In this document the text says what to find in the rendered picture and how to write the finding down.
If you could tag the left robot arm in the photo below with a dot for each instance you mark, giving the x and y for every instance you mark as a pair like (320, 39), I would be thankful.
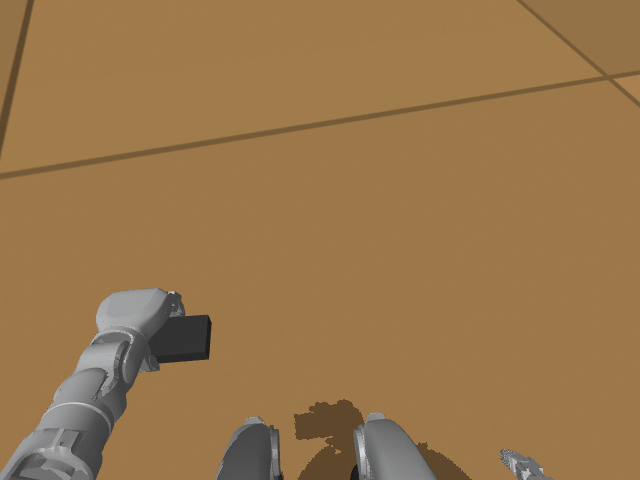
(68, 442)

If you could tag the left robot hand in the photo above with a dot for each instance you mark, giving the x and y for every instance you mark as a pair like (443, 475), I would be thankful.
(143, 310)

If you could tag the small box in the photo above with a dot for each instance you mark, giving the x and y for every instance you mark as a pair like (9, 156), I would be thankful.
(185, 338)

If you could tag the right robot hand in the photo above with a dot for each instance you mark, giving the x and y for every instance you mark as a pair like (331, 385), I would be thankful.
(522, 467)

